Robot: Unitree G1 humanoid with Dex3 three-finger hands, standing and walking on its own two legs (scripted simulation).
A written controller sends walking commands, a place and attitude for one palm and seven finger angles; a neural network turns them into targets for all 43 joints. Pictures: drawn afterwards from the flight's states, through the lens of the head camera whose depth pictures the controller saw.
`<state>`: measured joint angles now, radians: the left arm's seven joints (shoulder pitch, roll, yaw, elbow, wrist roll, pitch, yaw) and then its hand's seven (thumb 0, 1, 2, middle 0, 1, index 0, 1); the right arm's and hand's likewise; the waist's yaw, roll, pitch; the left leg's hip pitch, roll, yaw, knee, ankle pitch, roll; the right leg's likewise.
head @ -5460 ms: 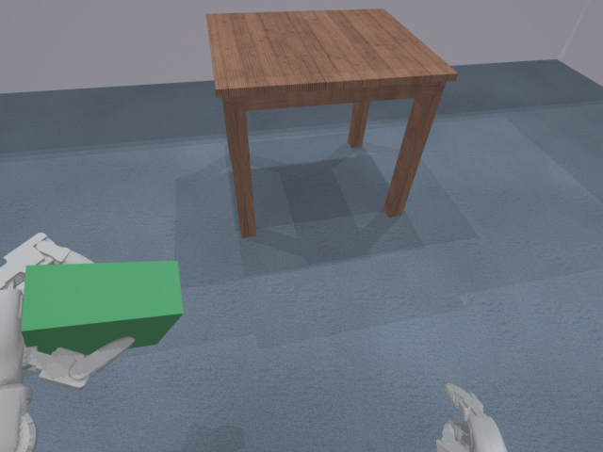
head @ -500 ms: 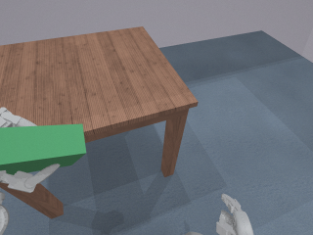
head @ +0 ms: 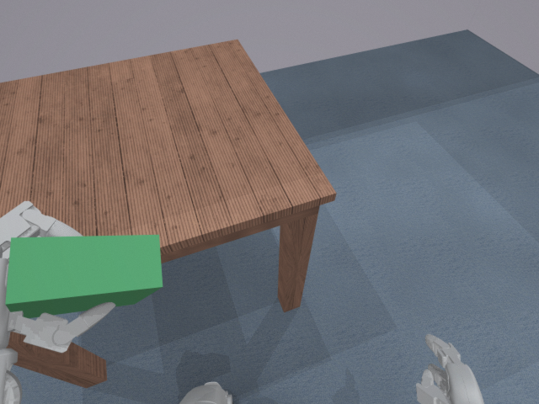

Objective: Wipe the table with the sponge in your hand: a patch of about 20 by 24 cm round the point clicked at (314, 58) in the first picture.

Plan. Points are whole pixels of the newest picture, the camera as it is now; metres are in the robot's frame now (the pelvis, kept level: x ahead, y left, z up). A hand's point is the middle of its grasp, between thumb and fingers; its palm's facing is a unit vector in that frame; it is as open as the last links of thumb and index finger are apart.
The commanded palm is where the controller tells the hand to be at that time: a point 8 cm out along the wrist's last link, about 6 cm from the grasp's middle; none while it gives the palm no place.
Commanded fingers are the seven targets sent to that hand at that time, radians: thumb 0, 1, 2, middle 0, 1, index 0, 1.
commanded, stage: take the last steps up to it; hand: left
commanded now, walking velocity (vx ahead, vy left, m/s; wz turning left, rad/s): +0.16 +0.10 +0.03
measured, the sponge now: (107, 276) +0.23 +0.19 +0.14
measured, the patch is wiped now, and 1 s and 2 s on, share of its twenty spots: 0.00 0.00 0.00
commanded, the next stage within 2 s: come to a stop and stand still in 0.14 s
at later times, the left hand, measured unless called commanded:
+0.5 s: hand (82, 242) +0.26 +0.22 +0.17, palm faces +0.40 -0.79 -0.47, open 9.9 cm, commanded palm +0.20 +0.26 +0.17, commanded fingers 0.00 0.10 1.30 -1.20 -1.60 -1.20 -1.60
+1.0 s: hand (17, 305) +0.19 +0.25 +0.17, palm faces +0.45 -0.79 -0.41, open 9.9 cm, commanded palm +0.14 +0.28 +0.17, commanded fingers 0.00 0.10 1.30 -1.20 -1.60 -1.20 -1.60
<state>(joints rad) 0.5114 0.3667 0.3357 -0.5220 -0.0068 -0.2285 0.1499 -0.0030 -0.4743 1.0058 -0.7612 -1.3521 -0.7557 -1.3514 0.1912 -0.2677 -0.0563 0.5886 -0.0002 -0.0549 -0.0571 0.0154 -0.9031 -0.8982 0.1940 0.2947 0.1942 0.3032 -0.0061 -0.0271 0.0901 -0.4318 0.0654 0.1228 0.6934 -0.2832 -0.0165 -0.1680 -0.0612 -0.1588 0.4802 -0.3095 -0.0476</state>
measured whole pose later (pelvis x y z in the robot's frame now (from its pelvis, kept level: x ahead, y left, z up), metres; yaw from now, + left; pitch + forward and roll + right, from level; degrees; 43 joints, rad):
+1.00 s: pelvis -0.01 +0.00 +0.00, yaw +1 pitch -1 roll +0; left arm 0.49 0.39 0.36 -0.50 0.00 -0.19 0.17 0.00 -0.47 1.01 -0.76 -1.36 -0.75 -1.35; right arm 0.24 -0.18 -0.01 0.60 0.00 -0.06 -0.06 0.01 -0.90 -0.90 0.19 0.29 0.19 0.30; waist 0.03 -0.04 0.01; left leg -0.20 0.03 0.03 0.48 -0.26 -0.01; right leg -0.39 0.00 -0.06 0.84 -0.40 0.01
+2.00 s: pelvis -0.07 +0.01 +0.00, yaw -1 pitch -2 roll -1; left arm 0.45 0.40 0.32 -0.43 0.00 -0.22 0.07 0.00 -0.47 1.01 -0.76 -1.36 -0.76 -1.36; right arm 0.24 -0.16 0.05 0.54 0.00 -0.13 -0.02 0.01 -0.90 -0.90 0.20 0.30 0.20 0.30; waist 0.03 -0.05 0.06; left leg -0.26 -0.01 0.11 0.47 -0.19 0.07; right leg -0.24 -0.01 -0.04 0.49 -0.25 -0.01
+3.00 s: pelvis +0.09 +0.03 -0.01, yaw -3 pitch -2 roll +3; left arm 0.43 0.36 0.34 -0.51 -0.02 -0.20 0.11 0.00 -0.47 1.01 -0.76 -1.36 -0.76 -1.36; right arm 0.23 -0.25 -0.02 0.60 -0.01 -0.12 -0.03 0.02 -0.90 -0.90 0.20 0.29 0.20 0.30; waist 0.03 -0.07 0.06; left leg -0.40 0.08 0.08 0.66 -0.23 0.01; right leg -0.28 -0.06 -0.11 0.60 -0.29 -0.06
